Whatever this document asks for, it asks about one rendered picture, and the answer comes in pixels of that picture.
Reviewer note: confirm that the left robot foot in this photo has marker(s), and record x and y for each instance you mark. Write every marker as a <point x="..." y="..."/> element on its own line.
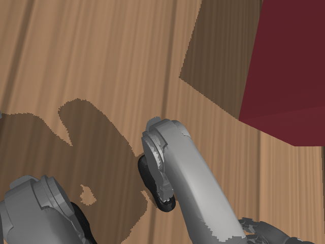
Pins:
<point x="84" y="223"/>

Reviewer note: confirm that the right robot hand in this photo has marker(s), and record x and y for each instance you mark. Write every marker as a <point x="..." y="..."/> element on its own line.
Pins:
<point x="264" y="233"/>

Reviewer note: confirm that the right robot foot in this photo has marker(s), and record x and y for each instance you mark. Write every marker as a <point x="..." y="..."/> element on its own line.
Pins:
<point x="150" y="184"/>

